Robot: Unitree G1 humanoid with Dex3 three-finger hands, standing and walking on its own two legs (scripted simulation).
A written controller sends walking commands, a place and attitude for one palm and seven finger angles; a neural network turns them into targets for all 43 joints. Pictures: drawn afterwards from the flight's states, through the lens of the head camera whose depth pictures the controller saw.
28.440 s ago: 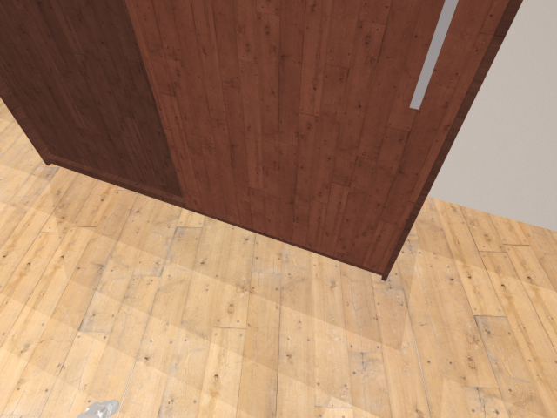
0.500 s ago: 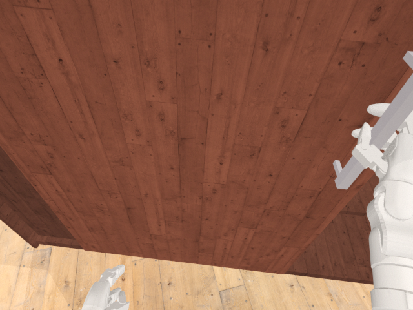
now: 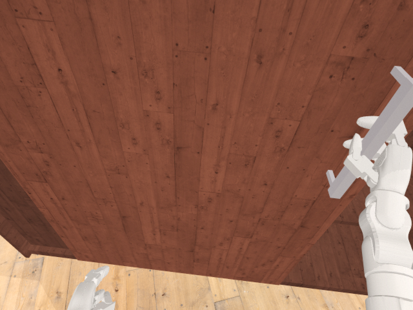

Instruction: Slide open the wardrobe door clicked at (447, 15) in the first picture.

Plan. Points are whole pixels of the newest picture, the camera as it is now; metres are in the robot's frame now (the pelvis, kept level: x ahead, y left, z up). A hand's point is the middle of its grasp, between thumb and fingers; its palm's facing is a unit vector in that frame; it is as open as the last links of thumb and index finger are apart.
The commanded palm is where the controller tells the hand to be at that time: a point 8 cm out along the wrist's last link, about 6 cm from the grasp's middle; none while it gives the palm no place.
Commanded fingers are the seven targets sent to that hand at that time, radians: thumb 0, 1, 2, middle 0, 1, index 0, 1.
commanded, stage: stop walking and hold the door there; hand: right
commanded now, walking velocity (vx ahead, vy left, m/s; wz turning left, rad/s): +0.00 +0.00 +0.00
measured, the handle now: (362, 141) +0.38 -0.26 +0.18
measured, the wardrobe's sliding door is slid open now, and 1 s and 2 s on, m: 0.65 0.65 0.65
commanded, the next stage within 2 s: loosen the grip on the handle in 0.44 s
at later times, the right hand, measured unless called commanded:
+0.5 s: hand (350, 157) +0.35 -0.23 +0.18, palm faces +0.35 +0.93 -0.12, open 5.9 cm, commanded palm +0.32 -0.25 +0.13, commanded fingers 0.00 -0.90 -0.90 0.45 1.40 0.45 1.40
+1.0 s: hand (360, 158) +0.34 -0.24 +0.18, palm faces +0.40 +0.91 -0.14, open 14.0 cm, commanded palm +0.31 -0.27 +0.17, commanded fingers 0.00 0.55 -0.20 0.26 1.17 0.26 1.17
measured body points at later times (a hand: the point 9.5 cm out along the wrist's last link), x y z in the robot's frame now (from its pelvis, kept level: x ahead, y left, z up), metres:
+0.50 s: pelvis -0.01 -0.01 +0.00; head -0.01 +0.00 +0.45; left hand +0.13 +0.22 -0.11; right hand +0.32 -0.28 +0.18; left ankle +0.02 +0.13 -0.74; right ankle +0.01 -0.12 -0.74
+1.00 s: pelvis -0.05 +0.03 -0.02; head -0.04 +0.03 +0.43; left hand +0.08 +0.29 -0.11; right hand +0.31 -0.29 +0.19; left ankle +0.02 +0.13 -0.74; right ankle +0.01 -0.12 -0.74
